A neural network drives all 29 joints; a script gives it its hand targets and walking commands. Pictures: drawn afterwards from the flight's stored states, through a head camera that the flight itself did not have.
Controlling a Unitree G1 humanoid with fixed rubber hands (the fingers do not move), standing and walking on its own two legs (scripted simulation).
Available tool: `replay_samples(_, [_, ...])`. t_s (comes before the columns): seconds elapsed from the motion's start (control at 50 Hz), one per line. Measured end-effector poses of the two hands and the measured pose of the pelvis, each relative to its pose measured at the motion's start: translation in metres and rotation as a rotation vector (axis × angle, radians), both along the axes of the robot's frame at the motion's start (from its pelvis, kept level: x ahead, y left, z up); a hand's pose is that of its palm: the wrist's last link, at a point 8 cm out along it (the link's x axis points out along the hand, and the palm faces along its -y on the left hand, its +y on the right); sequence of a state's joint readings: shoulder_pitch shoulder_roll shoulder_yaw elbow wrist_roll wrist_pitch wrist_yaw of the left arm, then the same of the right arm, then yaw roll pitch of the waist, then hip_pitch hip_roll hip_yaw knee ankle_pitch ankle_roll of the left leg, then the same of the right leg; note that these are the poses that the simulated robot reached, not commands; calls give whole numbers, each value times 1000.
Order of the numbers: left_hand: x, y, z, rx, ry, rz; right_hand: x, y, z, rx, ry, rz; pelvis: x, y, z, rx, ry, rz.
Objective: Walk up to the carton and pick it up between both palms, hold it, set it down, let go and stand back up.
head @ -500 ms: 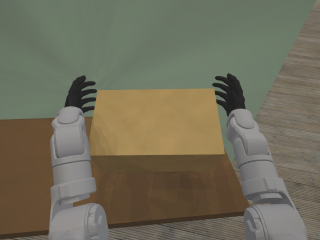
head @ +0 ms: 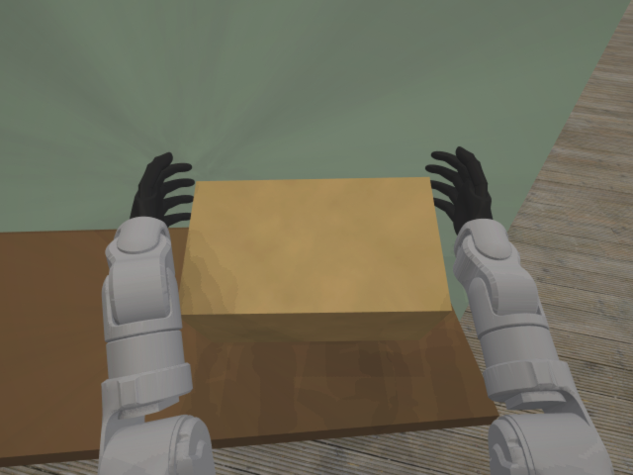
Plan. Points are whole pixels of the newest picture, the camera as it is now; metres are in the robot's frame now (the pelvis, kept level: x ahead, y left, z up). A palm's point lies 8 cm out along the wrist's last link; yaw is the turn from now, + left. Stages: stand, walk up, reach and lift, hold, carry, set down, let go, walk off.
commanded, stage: hold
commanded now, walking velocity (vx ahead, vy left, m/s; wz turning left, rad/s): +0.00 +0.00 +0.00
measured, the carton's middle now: (314, 265) +0.35 +0.00 +0.10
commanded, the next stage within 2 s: none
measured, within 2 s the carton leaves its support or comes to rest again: neither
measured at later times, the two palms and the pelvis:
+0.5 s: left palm (150, 215) +0.35 +0.20 +0.18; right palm (466, 212) +0.35 -0.18 +0.19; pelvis +0.00 +0.00 +0.00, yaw +0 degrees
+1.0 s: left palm (146, 223) +0.34 +0.20 +0.18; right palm (468, 212) +0.35 -0.18 +0.19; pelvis +0.00 +0.00 +0.00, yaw +1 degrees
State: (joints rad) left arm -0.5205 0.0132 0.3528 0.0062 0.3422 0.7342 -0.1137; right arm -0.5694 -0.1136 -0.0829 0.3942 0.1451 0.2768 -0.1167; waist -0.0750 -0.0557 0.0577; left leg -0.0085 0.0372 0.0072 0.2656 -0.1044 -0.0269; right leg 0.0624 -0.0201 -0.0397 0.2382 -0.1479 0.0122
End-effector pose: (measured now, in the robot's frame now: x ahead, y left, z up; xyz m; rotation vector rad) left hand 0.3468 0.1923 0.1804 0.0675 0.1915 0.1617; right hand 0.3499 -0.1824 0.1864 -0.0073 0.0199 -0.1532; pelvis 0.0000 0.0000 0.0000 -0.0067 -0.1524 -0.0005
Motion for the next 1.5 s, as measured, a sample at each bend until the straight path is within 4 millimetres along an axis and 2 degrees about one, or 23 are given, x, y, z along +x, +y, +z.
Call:
replay_samples(0.14, [-1,1,1,-6,12,9,0,1,1,-5,8,8,-2,-2,0,2,-6,-3])
replay_samples(0.28, [-3,6,7,-15,-8,18,1,7,10,-8,-10,17,-3,-3,0,1,-14,3])
replay_samples(0.44, [8,5,2,-8,20,-4,6,4,4,-6,17,-2,-3,-1,0,1,0,6])
replay_samples(0.66, [8,1,-3,6,21,-8,3,0,-8,9,21,1,4,4,0,1,-3,-9])
replay_samples(0.86, [-4,10,3,-11,-18,20,2,10,9,-4,-15,21,5,-1,0,0,-16,6])
replay_samples(1.0, [-6,4,1,-13,5,8,-1,4,6,-8,5,14,-2,-3,0,-1,-20,12])
replay_samples(1.14, [4,-4,0,-9,24,-8,-1,-4,-1,1,18,-8,-6,-3,0,3,7,-1])
replay_samples(1.24, [12,-4,6,-6,10,-6,6,-4,4,7,4,-10,-3,-3,0,3,17,-8])
replay_samples(1.32, [18,0,1,-10,36,-11,12,-1,2,-11,28,-1,1,-2,1,4,13,-6])
replay_samples(1.5, [11,10,0,-13,-7,12,13,10,6,-1,-11,15,14,1,0,0,0,-1])
